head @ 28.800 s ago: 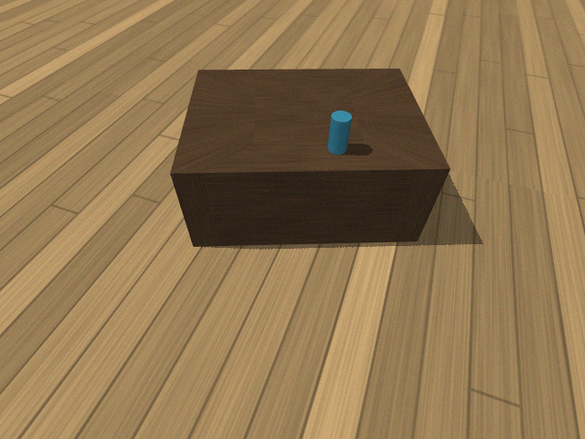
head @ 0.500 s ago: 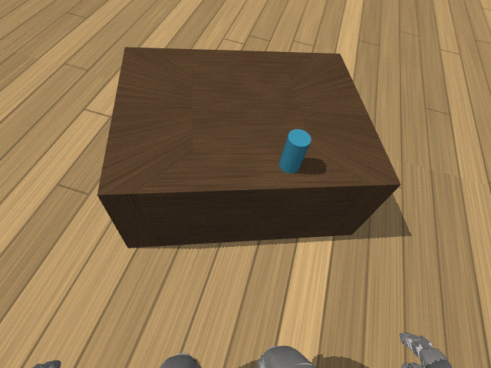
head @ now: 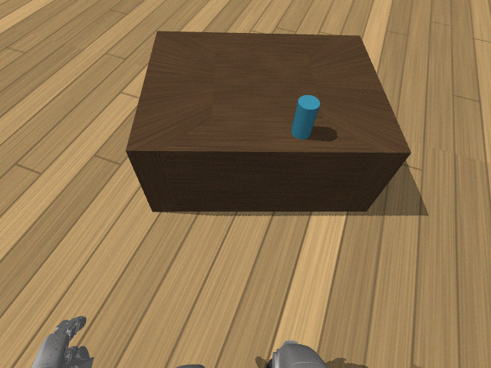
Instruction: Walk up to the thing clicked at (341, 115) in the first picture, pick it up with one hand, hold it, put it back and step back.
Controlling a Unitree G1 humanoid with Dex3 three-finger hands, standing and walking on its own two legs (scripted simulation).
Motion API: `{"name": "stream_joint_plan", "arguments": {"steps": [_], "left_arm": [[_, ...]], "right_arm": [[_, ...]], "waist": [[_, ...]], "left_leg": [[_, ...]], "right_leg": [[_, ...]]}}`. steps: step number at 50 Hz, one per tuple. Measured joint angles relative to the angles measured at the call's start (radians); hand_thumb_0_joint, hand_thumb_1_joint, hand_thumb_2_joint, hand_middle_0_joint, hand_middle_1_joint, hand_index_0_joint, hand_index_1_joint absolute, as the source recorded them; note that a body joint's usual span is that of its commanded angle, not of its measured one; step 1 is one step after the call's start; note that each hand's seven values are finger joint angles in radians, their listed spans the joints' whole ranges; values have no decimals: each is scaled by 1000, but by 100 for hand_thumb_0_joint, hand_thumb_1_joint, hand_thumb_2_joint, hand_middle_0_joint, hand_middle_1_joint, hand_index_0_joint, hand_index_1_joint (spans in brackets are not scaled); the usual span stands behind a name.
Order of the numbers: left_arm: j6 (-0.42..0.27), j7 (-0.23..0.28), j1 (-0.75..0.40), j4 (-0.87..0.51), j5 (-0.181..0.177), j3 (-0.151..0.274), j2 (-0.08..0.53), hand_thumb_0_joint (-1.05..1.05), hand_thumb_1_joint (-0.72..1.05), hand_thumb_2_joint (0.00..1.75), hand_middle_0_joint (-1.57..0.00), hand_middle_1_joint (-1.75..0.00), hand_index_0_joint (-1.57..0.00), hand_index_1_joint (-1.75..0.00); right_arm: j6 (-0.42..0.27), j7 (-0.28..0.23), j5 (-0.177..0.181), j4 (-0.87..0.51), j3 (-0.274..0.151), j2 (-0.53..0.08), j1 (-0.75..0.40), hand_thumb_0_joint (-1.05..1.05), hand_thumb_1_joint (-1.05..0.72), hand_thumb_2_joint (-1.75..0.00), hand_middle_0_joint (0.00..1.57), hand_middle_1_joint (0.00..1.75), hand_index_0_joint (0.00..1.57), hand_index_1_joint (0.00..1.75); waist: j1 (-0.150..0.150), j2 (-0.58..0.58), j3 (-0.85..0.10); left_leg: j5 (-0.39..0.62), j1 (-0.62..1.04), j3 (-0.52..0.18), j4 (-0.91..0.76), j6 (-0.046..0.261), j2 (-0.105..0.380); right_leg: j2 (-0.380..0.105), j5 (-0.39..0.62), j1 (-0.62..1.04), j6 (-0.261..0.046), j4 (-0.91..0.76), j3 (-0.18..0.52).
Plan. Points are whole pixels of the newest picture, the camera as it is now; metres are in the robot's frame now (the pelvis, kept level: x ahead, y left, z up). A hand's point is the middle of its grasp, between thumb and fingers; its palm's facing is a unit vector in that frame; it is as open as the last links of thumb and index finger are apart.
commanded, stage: step back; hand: right
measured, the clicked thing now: (304, 118) +0.88 -0.23 -0.26
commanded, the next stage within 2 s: stand in 1.54 s
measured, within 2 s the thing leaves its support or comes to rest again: neither
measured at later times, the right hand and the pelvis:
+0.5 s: hand out of the picture -0.06 -0.32 -0.14, palm faces +0.00 +0.92 -0.40, open 7.4 cm; pelvis -0.17 -0.04 +0.01, yaw -3 degrees
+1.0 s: hand out of the picture -0.14 -0.31 -0.13, palm faces -0.06 +0.93 -0.36, open 7.4 cm; pelvis -0.22 -0.05 +0.02, yaw +1 degrees
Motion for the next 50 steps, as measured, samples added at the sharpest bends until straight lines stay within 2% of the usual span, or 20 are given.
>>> {"name": "stream_joint_plan", "arguments": {"steps": [1,3,5,7,9,13,16,18,21,23,25,28,31,34,36,38,42,45,47,50], "left_arm": [[6,1,-7,5,-5,2,1,0,90,90,-20,-30,-21,-30],[19,3,-13,24,-5,4,-5,0,91,90,-20,-30,-20,-30],[24,3,-10,38,-14,6,-1,0,91,90,-20,-30,-20,-30],[19,1,5,46,-17,10,2,0,91,90,-20,-30,-20,-30],[14,0,23,52,-15,13,4,0,91,90,-20,-30,-20,-30],[6,-4,56,73,-10,9,12,0,91,90,-20,-30,-20,-30],[-4,-9,70,101,-8,7,17,0,91,90,-20,-30,-20,-30],[-14,-10,76,123,0,8,1,0,91,90,-20,-30,-20,-30],[-13,-20,105,131,9,-2,-14,0,91,90,-20,-30,-20,-30],[-12,-15,119,139,14,-7,-23,0,91,90,-20,-30,-21,-30],[-16,-10,123,143,20,-7,-28,1,90,90,-20,-30,-21,-30],[-31,-7,119,132,25,-3,-23,1,90,90,-21,-30,-21,-30],[-43,-8,104,122,24,3,-7,1,90,90,-21,-30,-21,-30],[-41,-9,87,131,15,4,20,0,90,90,-20,-30,-21,-30],[-33,-9,97,163,6,3,18,0,90,90,-20,-30,-21,-30],[-29,-18,105,191,-1,2,21,0,91,90,-20,-30,-20,-30],[-46,-33,125,227,-7,3,19,1,91,90,-20,-30,-20,-30],[-66,-29,130,252,4,5,-4,1,91,90,-20,-30,-20,-30],[-80,-28,137,257,12,1,-17,0,91,90,-20,-30,-20,-30],[-93,-25,138,256,13,-4,-35,0,91,90,-20,-30,-21,-30]], "right_arm": [[2,6,-2,2,4,6,-6,1,-90,-90,20,30,21,30],[-1,13,-8,-1,10,7,-13,1,-90,-90,20,30,21,30],[-3,8,-11,-1,16,12,-21,1,-90,-90,21,30,21,30],[-2,4,-12,-7,16,12,-33,1,-90,-90,21,30,21,30],[0,2,-14,-20,11,5,-51,1,-90,-90,21,30,21,30],[1,3,-16,-60,4,-13,-95,1,-90,-90,21,30,21,30],[12,12,-10,-80,5,-31,-123,1,-90,-90,21,30,21,30],[25,14,-2,-75,1,-52,-143,1,-90,-90,21,30,21,30],[45,-1,7,-49,-12,-47,-131,1,-90,-90,20,30,21,30],[44,-2,14,-36,-11,-49,-109,1,-90,-90,20,30,20,30],[36,0,15,-24,-10,-52,-82,1,-90,-90,20,30,20,30],[31,6,7,6,-9,-50,-42,1,-90,-90,20,30,20,30],[27,16,-3,47,-8,-37,-10,1,-90,-90,20,30,20,30],[8,22,-10,94,-13,-5,-8,1,-90,-90,20,30,20,30],[-2,30,-15,106,-6,9,2,1,-90,-90,20,30,20,30],[-13,34,-18,113,2,22,8,1,-90,-90,20,30,21,30],[-25,40,-22,117,6,30,-1,1,-90,-90,21,30,21,30],[-13,40,-17,113,1,16,-17,1,-90,-90,21,30,21,30],[-5,34,-14,116,-3,12,-20,1,-90,-90,20,30,21,30],[-10,35,-8,120,-9,-6,-23,1,-90,-90,20,30,21,30]], "waist": [[4,-11,6],[-12,8,3],[-14,10,-6],[-7,11,-18],[1,17,-22],[14,28,-17],[21,37,-21],[21,80,-20],[34,72,-38],[40,65,-50],[36,68,-58],[32,77,-67],[28,73,-77],[35,18,-63],[26,15,-88],[15,16,-106],[10,21,-126],[10,65,-123],[18,73,-133],[32,75,-128]], "left_leg": [[2,-10,7,10,8,-2],[15,-36,-13,20,17,21],[51,-47,-20,-11,13,41],[86,-62,-20,-40,10,60],[113,-81,-17,-54,8,80],[153,-133,-2,-46,-5,113],[174,-188,4,-13,-29,132],[179,-228,-20,23,-34,157],[-64,-288,-100,220,-30,55],[-94,-305,-129,374,-29,-8],[-90,-285,-128,443,-34,-29],[-110,-197,-98,379,-42,-8],[-150,-75,-50,167,-37,32],[9,27,-6,-36,-19,14],[18,22,-5,-38,-4,18],[30,27,-10,-59,3,30],[50,31,-7,-84,-14,56],[13,13,-27,-29,-20,93],[-83,-25,-61,52,-13,74],[-101,-74,-71,141,-12,52]], "right_leg": [[12,-67,-16,-2,36,26],[85,-208,-56,-1,203,83],[147,-234,-84,-5,374,143],[172,-227,-82,1,463,165],[167,-230,-47,17,450,163],[115,-225,68,35,223,129],[88,-143,165,19,-12,86],[109,-130,190,13,-91,56],[85,-110,143,-2,-51,60],[60,-82,131,-4,-65,65],[45,-59,119,-3,-78,55],[34,-42,100,-3,-76,28],[17,-41,79,0,-52,-7],[-23,-50,60,7,-3,7],[2,-148,50,3,28,35],[30,-169,45,-2,74,54],[43,-135,108,-7,-32,42],[80,1,171,-4,-160,17],[86,2,167,-11,-162,11],[74,3,178,-15,-179,9]]}}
